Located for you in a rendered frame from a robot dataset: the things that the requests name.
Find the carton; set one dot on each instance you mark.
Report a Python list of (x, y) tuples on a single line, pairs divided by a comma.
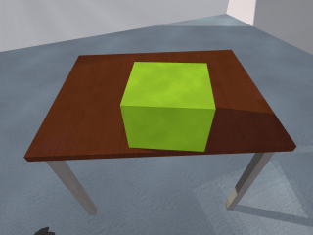
[(168, 106)]

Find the table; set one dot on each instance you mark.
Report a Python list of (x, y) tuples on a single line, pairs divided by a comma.
[(85, 121)]

